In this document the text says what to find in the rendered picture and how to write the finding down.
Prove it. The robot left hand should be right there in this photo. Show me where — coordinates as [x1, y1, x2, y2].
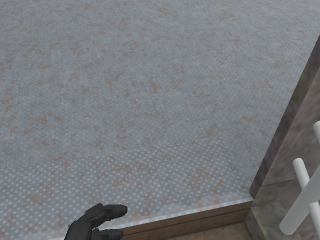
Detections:
[64, 203, 128, 240]

